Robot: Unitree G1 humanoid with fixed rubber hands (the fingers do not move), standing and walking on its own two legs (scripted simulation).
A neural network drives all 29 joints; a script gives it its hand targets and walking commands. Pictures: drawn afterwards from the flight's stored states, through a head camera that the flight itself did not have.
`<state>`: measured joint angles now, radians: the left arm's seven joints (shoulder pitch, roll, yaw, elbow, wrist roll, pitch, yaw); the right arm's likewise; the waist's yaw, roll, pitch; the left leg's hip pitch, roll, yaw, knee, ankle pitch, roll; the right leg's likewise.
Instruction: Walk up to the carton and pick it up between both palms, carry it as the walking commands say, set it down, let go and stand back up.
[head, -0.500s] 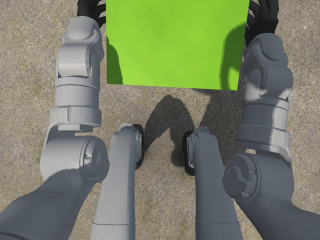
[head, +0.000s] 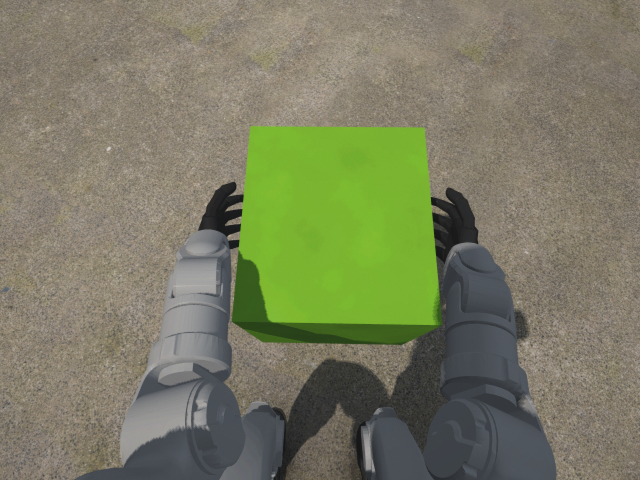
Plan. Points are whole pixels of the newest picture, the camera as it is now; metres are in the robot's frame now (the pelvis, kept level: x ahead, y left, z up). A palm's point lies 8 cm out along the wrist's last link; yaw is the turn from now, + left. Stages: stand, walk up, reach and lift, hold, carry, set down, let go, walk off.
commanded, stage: reach and lift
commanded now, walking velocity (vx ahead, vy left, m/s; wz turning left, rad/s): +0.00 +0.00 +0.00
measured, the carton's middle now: (334, 247) +0.44 -0.01 -0.10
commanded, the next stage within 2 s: none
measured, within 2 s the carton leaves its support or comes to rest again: neither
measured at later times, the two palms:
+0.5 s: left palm (206, 241) +0.39 +0.14 +0.01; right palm (486, 249) +0.38 -0.17 +0.03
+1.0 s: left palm (183, 228) +0.38 +0.14 +0.09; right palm (525, 247) +0.35 -0.17 +0.11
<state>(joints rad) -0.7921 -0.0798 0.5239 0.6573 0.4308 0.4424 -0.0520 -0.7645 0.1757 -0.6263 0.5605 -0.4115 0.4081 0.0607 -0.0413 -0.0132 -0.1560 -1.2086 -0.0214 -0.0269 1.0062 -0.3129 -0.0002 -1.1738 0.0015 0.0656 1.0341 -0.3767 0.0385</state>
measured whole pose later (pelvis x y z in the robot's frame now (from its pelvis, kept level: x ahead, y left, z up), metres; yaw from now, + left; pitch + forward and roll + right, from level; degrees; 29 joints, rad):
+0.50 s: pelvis +0.03 -0.01 +0.06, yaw +0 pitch +23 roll +0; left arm -0.49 -0.13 0.38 0.44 0.35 0.42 -0.05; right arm -0.46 0.22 -0.45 0.34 -0.34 0.40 0.06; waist -0.04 -0.02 -0.12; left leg -0.86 -0.01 -0.04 0.67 -0.22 -0.01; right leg -0.82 0.00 0.05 0.69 -0.28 0.03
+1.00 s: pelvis +0.03 +0.01 +0.09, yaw -1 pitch +7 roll +0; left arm -0.44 -0.15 0.34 0.43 0.38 0.56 -0.04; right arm -0.42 0.20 -0.44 0.36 -0.36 0.53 0.07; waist -0.04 -0.04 -0.04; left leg -0.42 -0.02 -0.02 0.47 -0.17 0.01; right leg -0.38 -0.02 0.07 0.47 -0.21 0.04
